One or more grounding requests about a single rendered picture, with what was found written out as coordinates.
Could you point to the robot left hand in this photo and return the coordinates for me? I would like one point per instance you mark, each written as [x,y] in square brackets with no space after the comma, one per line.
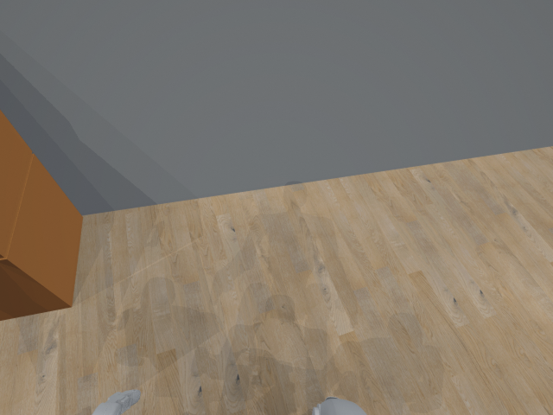
[118,403]

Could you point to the cupboard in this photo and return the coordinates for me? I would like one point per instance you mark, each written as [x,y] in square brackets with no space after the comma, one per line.
[40,233]

